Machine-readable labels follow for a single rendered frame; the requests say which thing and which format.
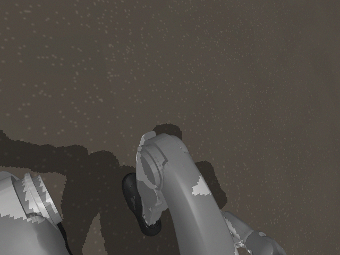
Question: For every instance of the left robot foot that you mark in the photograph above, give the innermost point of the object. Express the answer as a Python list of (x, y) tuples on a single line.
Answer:
[(62, 230)]

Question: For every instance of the right robot hand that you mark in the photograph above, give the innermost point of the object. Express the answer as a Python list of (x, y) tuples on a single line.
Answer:
[(239, 229)]

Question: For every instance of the right robot foot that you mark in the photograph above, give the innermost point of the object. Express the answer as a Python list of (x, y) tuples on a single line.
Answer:
[(133, 199)]

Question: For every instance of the right robot arm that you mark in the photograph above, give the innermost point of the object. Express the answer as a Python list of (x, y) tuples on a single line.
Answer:
[(258, 243)]

